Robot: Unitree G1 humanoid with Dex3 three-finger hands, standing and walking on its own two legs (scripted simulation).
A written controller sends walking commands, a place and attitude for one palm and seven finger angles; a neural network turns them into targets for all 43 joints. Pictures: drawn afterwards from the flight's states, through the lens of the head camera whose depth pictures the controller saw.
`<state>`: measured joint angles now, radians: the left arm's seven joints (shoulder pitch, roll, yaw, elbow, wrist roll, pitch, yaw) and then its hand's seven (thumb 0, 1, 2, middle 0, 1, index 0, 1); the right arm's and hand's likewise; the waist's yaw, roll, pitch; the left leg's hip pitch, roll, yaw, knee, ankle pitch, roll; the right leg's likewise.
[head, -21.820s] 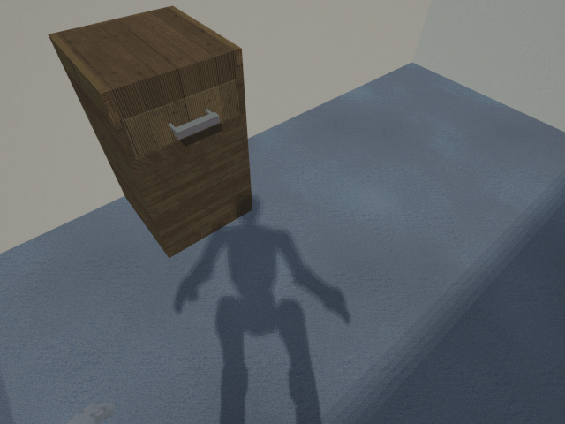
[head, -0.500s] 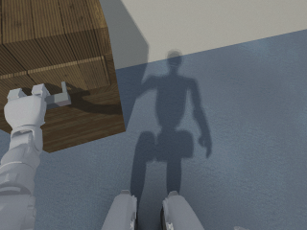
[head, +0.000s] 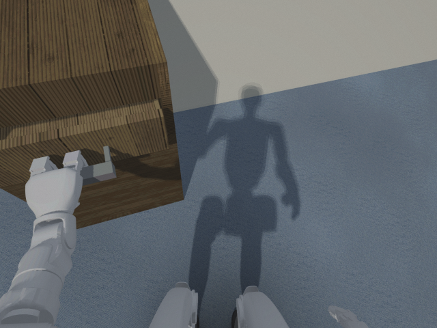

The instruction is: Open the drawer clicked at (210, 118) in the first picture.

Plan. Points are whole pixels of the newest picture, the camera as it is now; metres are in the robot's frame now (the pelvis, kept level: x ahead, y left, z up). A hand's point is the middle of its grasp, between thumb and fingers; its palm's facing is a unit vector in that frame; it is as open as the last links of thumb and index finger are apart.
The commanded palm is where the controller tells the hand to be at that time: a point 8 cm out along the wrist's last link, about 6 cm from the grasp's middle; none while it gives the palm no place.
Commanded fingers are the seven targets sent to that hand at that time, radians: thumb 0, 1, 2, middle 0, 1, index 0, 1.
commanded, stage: pull the drawer open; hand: left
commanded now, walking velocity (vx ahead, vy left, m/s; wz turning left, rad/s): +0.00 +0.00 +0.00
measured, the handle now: (74, 168) +0.40 +0.31 -0.06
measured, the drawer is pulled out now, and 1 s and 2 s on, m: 0.04 0.11 0.17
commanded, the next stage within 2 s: none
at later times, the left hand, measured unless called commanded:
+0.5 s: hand (71, 214) +0.31 +0.30 -0.08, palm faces -0.05 -0.07 -1.00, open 6.0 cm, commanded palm +0.28 +0.28 -0.03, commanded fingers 0.00 0.90 0.90 -0.40 -1.35 -0.40 -1.35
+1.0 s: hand (73, 230) +0.28 +0.29 -0.08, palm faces -0.05 -0.07 -1.00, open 6.0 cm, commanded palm +0.26 +0.27 -0.03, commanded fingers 0.00 0.90 0.90 -0.40 -1.35 -0.40 -1.35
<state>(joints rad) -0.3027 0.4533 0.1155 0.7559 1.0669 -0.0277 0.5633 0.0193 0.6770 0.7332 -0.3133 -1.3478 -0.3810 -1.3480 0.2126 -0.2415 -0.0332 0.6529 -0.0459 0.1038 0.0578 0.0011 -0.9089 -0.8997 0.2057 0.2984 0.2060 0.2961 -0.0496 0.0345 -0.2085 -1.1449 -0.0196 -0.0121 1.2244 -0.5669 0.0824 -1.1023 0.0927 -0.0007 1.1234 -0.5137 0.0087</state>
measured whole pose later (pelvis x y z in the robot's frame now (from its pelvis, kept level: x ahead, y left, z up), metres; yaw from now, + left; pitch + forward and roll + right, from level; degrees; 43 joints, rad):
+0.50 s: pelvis -0.01 +0.00 +0.00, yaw +0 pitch +27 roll -5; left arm -0.19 0.41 0.09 0.68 1.06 0.00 0.59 0.02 0.67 0.75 -0.31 -1.35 -0.38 -1.35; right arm 0.21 -0.24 -0.04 0.65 -0.04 0.09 0.06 0.00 -0.91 -0.90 0.21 0.30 0.21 0.30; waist -0.04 0.04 -0.21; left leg -1.13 -0.02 -0.01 1.23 -0.56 0.08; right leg -1.09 0.09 0.00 1.14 -0.51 0.01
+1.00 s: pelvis -0.01 -0.01 +0.00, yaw +1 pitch +26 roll -4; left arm -0.08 0.38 0.06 0.58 1.06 0.03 0.60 0.01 0.67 0.75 -0.31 -1.35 -0.38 -1.35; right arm 0.18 -0.24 -0.04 0.64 -0.04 0.08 0.06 0.00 -0.91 -0.90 0.21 0.30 0.21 0.30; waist -0.02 0.03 -0.22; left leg -1.11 -0.02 -0.01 1.23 -0.57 0.07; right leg -1.08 0.09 0.00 1.14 -0.52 0.00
